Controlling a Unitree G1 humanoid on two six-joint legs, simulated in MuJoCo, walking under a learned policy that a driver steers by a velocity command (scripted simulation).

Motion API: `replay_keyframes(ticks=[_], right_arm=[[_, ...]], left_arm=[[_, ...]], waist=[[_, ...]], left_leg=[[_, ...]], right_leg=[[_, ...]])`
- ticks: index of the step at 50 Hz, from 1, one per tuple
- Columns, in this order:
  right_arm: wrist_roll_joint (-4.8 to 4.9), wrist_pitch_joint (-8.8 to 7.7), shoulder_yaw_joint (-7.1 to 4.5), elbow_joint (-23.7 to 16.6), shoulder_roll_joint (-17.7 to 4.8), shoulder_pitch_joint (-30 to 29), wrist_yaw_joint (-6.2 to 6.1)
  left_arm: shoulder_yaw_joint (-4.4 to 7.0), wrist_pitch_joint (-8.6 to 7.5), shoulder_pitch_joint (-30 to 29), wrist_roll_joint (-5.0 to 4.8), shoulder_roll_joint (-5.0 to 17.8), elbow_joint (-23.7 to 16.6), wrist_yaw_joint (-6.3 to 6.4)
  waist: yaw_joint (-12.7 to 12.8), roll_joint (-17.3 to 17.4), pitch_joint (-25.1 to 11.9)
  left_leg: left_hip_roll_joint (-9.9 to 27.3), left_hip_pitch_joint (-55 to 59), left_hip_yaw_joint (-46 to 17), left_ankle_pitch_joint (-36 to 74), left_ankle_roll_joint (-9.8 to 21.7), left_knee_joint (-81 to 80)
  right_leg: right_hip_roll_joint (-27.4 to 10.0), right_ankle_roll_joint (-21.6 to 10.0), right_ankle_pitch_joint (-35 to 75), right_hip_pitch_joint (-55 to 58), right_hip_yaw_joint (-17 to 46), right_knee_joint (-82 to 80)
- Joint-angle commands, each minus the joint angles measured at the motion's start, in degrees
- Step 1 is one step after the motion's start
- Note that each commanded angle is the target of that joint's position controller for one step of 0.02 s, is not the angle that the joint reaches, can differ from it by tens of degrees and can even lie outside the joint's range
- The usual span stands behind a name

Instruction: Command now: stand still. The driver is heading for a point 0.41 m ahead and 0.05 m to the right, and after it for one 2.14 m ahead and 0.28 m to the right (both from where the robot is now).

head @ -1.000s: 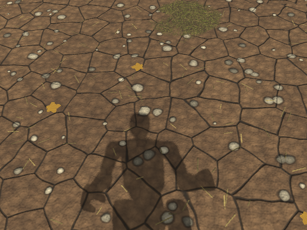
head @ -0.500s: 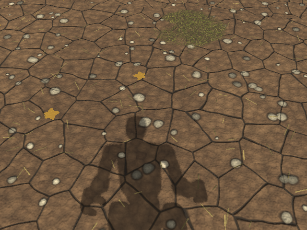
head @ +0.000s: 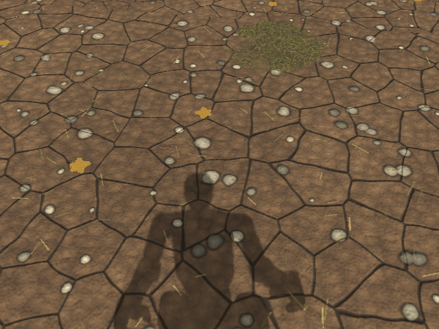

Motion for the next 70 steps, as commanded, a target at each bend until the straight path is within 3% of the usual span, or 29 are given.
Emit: replay_keyframes(ticks=[1,9,11,14,18,20,21,23,24,25,26,27,28,30,32,38,42,44,46,47,48,49,50,52,53,55,58,64,70], right_arm=[[0.04,-0.59,-1.21,-1.7,-6.1,-0.9,-0.33],[0.16,-0.52,-0.79,1.8,-5.8,-0.3,-0.48],[0.54,-0.25,-1.01,3.0,-6.2,0.8,-0.66],[1.29,-1.34,-1.12,3.0,-6.5,1.1,-0.62],[2.02,-4.65,-0.87,1.9,-4.4,-1.5,0.51],[2.45,-5.89,-0.43,0.4,-2.4,-4.1,1.08],[2.39,-6.25,-0.4,0.1,-2.8,-4.6,1.19],[2.4,-6.72,-0.56,2.1,-3.0,0.6,1.57],[2.58,-6.62,-1.23,4.8,-4.0,6.6,1.58],[2.44,-6.65,-2.69,7.5,-7.9,14.6,1.48],[2.21,-6.64,-4.83,9.9,-14.9,23.0,1.86],[1.15,-6.94,-3.46,9.5,-11.5,22.9,2.42],[0.56,-7.16,-2.04,8.6,-7.0,18.4,2.55],[0.67,-7.01,-1.4,7.2,-5.6,14.2,2.6],[0.21,-6.14,-0.38,7.7,-3.3,14.0,2.29],[-0.23,-5.96,-0.6,7.6,-7.8,12.4,0.05],[0.95,-6.32,-1.05,8.8,-9.1,13.9,-0.04],[0.66,-5.58,-1.49,8.0,-10.4,12.6,-0.33],[-0.1,-4.04,-1.68,6.4,-11.3,10.9,-0.84],[-0.47,-4.06,-1.33,5.0,-11.2,10.6,-0.99],[-1.39,-5.54,1.37,2.7,-2.2,17.6,0.62],[0.34,-8.36,0.93,2.2,-5.4,13.8,1.84],[2.69,-9.82,-0.42,-0.7,-9.8,7.4,2.24],[1.83,-10.06,-0.77,-1.1,-9.8,4.9,1.22],[1.27,-9.04,-1.16,-0.7,-9.7,7.0,0.77],[0.34,-7.28,-1.24,-1.0,-8.0,8.5,0.59],[-0.77,-5.97,-1.24,-3.6,-7.1,2.9,-0.08],[0.12,-6.91,-0.76,-7.3,-5.6,-8.6,0.44],[0.76,-8.04,-0.28,-11.5,-6.2,-16.3,2.85]], left_arm=[[0.92,-0.63,0.7,0.07,6.3,-1.2,0.24],[0.38,-0.96,2.9,0.16,5.3,0.3,0.41],[0.5,-0.89,4.6,-0.35,5.4,0.9,0.51],[0.37,-2.12,5.3,-1.03,5.3,-0.4,0.53],[0.68,-5.06,11.2,-1.48,6.5,0.2,-0.34],[1.57,-5.5,13.7,-1.45,9.8,0.7,-0.87],[1.66,-5.51,12.8,-1.4,10.2,0.0,-1.03],[1.43,-5.38,8.7,-1.73,9.3,-1.9,-1.49],[1.35,-5.05,5.6,-1.69,9.0,-3.3,-1.6],[1.06,-5.41,0.4,-1.76,8.1,-6.0,-1.53],[0.45,-6.6,-1.2,-1.43,5.2,-8.7,-1.42],[0.52,-7.6,0.4,-1.4,5.4,-8.8,-1.44],[0.87,-7.89,2.3,-2.36,6.3,-8.1,-1.97],[0.9,-7.57,2.6,-3.02,5.2,-7.6,-2.47],[1.32,-7.0,0.7,-2.42,4.5,-8.5,-2.96],[-0.55,-5.9,-11.8,-1.3,0.4,-15.6,-3.9],[-0.33,-5.79,-15.0,-1.65,2.8,-18.9,-4.9],[0.81,-5.9,-12.4,-1.53,5.2,-19.4,-5.48],[3.26,-5.34,1.4,-1.92,9.2,-16.1,-5.71],[4.85,-4.6,10.2,-2.01,12.4,-14.2,-4.97],[5.62,-4.32,13.2,-1.33,17.6,-14.3,-4.45],[4.47,-4.48,13.6,-0.9,13.6,-14.6,-4.17],[3.76,-5.13,10.3,-0.53,11.4,-14.8,-3.98],[2.56,-6.1,1.1,-0.34,8.1,-17.2,-4.4],[2.04,-6.33,-1.4,0.32,7.0,-18.2,-4.4],[1.76,-6.38,-1.8,-0.03,6.6,-18.0,-4.32],[2.01,-6.67,2.5,-0.09,8.5,-16.3,-3.25],[2.03,-6.23,9.5,-0.93,9.7,-13.8,-2.01],[2.01,-4.75,15.5,-0.73,9.7,-11.2,-1.64]], waist=[[-0.1,0.1,-1.2],[-0.2,0.0,-0.3],[-0.3,-0.1,-0.6],[-0.2,0.3,5.5],[1.7,-3.9,5.4],[1.8,-10.5,5.8],[1.2,-10.4,6.9],[-2.4,-9.9,5.9],[-5.2,-8.8,3.9],[-9.0,-2.9,1.8],[-10.8,13.0,-1.8],[-9.2,13.6,-2.8],[-6.0,7.4,0.2],[-4.1,2.4,2.0],[-3.6,4.4,1.5],[-4.7,3.6,5.2],[-3.6,4.0,5.6],[-0.8,5.4,1.3],[6.5,6.5,-7.7],[10.3,3.0,-11.9],[4.2,-13.8,-20.4],[6.5,-10.7,-25.3],[6.0,-8.8,-14.2],[0.4,2.2,-5.6],[-2.0,1.4,-4.8],[-3.7,-0.9,-3.7],[-2.2,-2.0,-1.6],[3.1,-3.2,-0.7],[5.2,-3.5,0.6]], left_leg=[[2.9,0.6,-2.4,12.5,1.4,-5.1],[2.5,-0.2,-2.2,9.7,1.2,-6.0],[0.8,-1.3,-1.1,-8.2,2.0,-5.7],[2.1,-7.7,-3.4,-25.9,4.4,-6.5],[1.4,-13.5,-1.4,-16.6,4.4,0.4],[-0.2,-18.0,4.6,-7.5,3.5,9.3],[0.8,-17.7,4.6,-7.4,4.2,9.3],[1.3,-8.1,5.2,-6.5,5.4,0.4],[0.9,2.8,4.4,-2.7,5.7,-3.8],[4.6,12.7,-4.2,-1.5,7.6,-8.4],[15.0,25.1,-24.0,1.7,13.1,-15.2],[22.6,28.0,-35.2,9.2,16.6,-17.9],[22.5,26.1,-29.3,12.9,15.5,-16.2],[19.7,24.2,-17.0,20.0,12.1,-17.2],[16.3,21.2,-7.9,26.4,8.6,-18.6],[12.8,6.0,4.3,23.7,7.7,-25.7],[15.8,11.5,7.5,32.2,7.1,-24.3],[16.8,16.7,9.6,53.2,5.6,-16.0],[15.5,15.3,11.8,64.8,3.7,3.7],[13.4,3.1,11.9,53.3,1.8,19.6],[1.6,-21.3,9.6,0.0,-1.6,45.4],[-0.8,-28.9,-2.6,-14.1,0.3,54.2],[2.6,-34.6,-3.3,-9.5,2.0,53.4],[7.7,-28.3,-1.9,-1.2,2.2,43.3],[9.7,-23.5,-2.0,0.5,1.6,40.4],[11.0,-19.8,-0.6,1.4,-0.1,35.9],[11.2,-22.3,1.2,9.3,-3.1,26.8],[8.4,-23.2,2.1,27.3,-2.8,5.0],[6.3,-29.3,2.6,18.3,0.0,-2.4]], right_leg=[[-1.0,-0.9,9.5,-2.3,0.9,-4.7],[-0.6,-0.9,7.7,-3.3,0.5,-5.3],[0.8,-2.2,-6.9,-4.5,-0.6,-4.6],[-0.6,-5.7,-22.3,-10.1,2.6,-4.9],[-6.2,-10.4,-21.7,-4.0,12.3,-9.1],[-15.0,-15.0,-21.0,0.7,25.6,-16.9],[-17.1,-15.9,-17.1,-0.8,28.0,-17.5],[-14.6,-13.1,-6.7,-4.1,21.4,-14.1],[-11.0,-10.4,-1.5,-9.3,15.9,-10.8],[-5.3,-7.0,8.7,-16.4,7.9,0.0],[2.9,-2.7,8.6,-27.7,-2.1,21.2],[3.3,-2.5,-10.2,-36.3,1.9,33.5],[-0.1,-4.2,-9.4,-39.6,4.7,39.1],[-3.3,-5.8,-1.1,-42.1,4.0,38.4],[-5.1,-5.7,4.4,-39.6,2.4,34.4],[-2.4,-2.6,20.4,-28.8,-3.7,11.7],[-1.1,-5.6,21.3,-25.5,-4.7,4.4],[1.8,-8.0,17.4,-20.8,-7.1,4.8],[5.5,-10.7,15.1,-4.4,-8.4,4.4],[1.9,-13.0,13.6,11.4,-0.6,3.5],[-15.3,-24.7,1.2,31.9,32.1,-1.0],[-19.0,-26.7,-8.1,33.8,49.1,-12.9],[-17.0,-22.7,-7.3,26.1,41.1,-15.3],[-12.4,-18.9,5.1,6.7,26.9,-17.3],[-10.3,-18.1,10.2,0.6,22.1,-18.4],[-8.5,-18.0,15.4,-6.2,17.2,-20.0],[-7.0,-17.8,19.2,-9.7,11.9,-21.7],[-6.1,-13.3,15.9,-2.9,9.5,-20.8],[-11.6,-13.5,24.8,12.6,13.2,-14.1]])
